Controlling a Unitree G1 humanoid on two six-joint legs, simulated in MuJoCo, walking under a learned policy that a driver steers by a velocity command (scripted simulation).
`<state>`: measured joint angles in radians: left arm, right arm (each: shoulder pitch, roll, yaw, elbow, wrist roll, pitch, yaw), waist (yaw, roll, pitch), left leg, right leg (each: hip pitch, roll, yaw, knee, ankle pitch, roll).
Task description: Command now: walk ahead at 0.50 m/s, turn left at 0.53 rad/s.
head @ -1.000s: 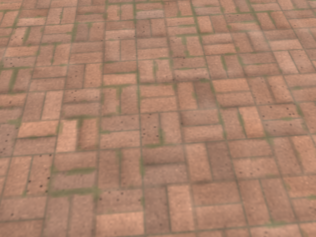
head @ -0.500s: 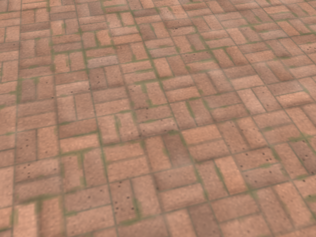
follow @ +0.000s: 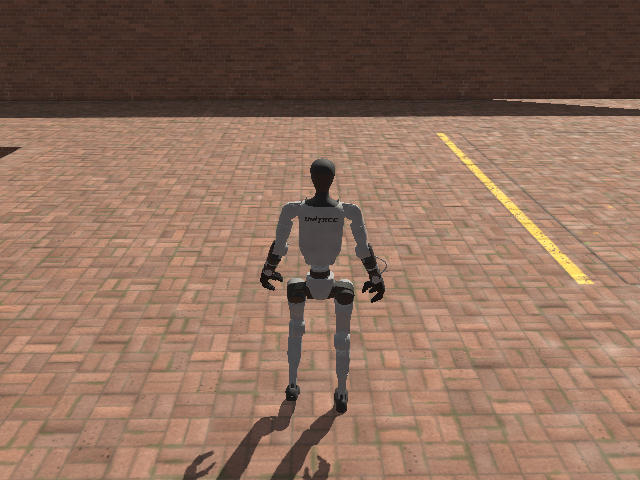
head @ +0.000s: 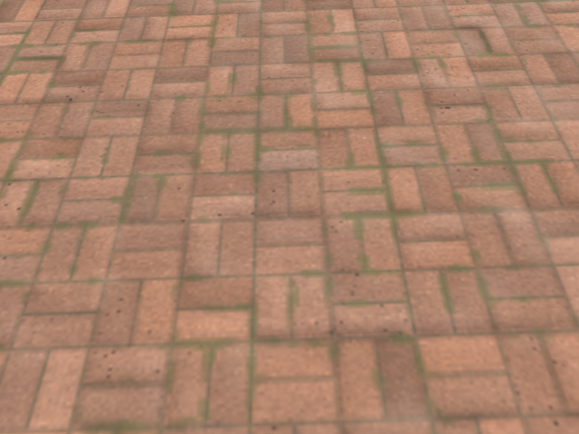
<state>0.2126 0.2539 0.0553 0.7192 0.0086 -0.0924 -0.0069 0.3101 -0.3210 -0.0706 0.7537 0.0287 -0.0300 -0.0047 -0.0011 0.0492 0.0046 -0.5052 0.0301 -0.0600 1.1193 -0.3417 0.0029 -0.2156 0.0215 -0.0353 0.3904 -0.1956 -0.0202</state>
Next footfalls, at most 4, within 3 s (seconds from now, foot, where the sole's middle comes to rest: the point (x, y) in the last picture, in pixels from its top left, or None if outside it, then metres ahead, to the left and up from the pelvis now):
0.32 left None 0.32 0.17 -0.78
0.88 right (304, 368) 0.66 0.02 -0.78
1.30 left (240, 292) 0.89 0.19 -0.78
1.62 right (318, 333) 0.76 -0.02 -0.78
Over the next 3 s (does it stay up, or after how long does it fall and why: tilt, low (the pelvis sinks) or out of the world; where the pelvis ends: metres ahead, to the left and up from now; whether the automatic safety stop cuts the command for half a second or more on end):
stays up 1.18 0.09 -0.02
